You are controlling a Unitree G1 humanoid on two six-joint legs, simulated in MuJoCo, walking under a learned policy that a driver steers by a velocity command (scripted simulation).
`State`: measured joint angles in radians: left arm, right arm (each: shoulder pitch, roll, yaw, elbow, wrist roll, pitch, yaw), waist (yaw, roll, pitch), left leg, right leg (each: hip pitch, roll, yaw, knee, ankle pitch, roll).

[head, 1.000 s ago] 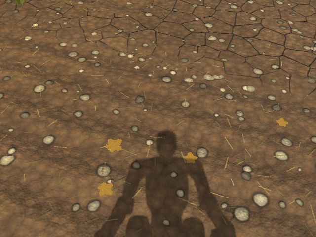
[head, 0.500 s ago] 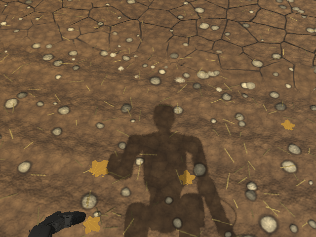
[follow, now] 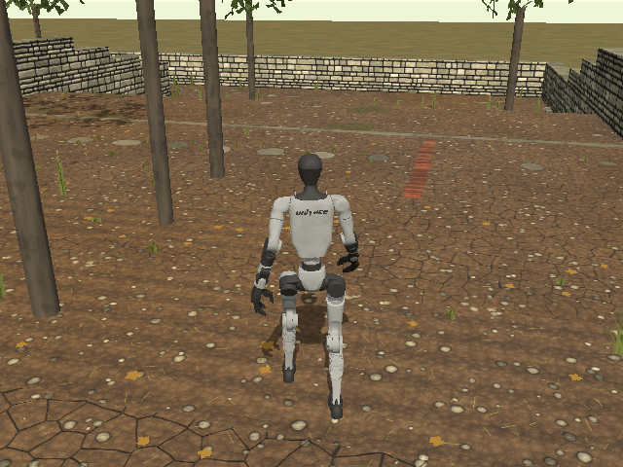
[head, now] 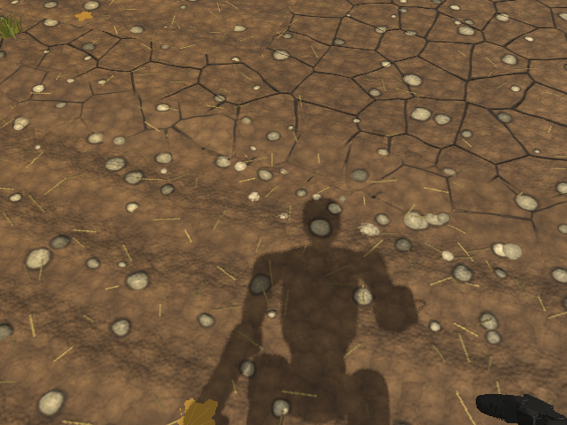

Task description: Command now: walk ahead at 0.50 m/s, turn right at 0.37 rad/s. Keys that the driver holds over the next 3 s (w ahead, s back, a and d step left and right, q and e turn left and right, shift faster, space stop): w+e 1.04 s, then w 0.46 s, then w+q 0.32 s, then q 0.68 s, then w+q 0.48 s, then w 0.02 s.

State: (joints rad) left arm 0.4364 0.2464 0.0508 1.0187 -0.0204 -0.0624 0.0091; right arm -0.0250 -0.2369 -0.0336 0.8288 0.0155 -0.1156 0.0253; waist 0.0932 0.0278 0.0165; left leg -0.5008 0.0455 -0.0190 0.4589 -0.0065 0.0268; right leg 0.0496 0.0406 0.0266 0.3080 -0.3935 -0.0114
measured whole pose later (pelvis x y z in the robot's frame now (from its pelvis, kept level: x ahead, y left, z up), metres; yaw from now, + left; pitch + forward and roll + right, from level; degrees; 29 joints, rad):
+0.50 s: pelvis +0.26 -0.02 +0.00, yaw -17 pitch +2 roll +3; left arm 0.06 0.25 0.06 0.75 -0.02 -0.02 -0.05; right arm 0.31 -0.28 -0.09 0.94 0.01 -0.07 -0.02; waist -0.07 -0.02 0.03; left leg 0.09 0.03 0.30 0.27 -0.37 -0.05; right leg -0.60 -0.08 -0.05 0.66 -0.11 -0.08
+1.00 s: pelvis +0.52 -0.13 +0.01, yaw -34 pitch +3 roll +0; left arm 0.37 0.28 0.09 0.78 -0.03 -0.04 0.02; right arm -0.01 -0.27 -0.05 0.73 0.01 -0.12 0.03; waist 0.09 0.05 0.01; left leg -0.55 0.01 -0.07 0.48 0.01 -0.02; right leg -0.07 0.10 0.18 0.41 -0.37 -0.06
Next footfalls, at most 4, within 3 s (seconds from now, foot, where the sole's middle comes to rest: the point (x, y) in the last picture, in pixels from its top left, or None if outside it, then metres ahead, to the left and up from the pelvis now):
0.02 left None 0.18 0.13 -0.77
0.54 right None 0.41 -0.18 -0.77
1.04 left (377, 315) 0.76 -0.14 -0.77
1.54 right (522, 321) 0.78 -0.51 -0.77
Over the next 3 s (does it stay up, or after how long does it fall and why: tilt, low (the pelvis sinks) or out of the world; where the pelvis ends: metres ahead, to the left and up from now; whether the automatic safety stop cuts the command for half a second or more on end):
stays up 1.13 -0.50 -0.01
